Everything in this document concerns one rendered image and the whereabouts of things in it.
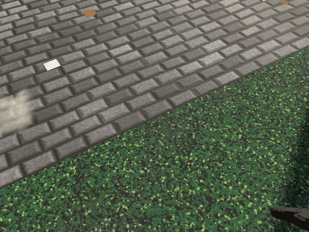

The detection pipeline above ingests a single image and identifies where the right robot hand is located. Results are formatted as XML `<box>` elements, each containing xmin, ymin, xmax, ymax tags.
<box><xmin>270</xmin><ymin>206</ymin><xmax>309</xmax><ymax>232</ymax></box>

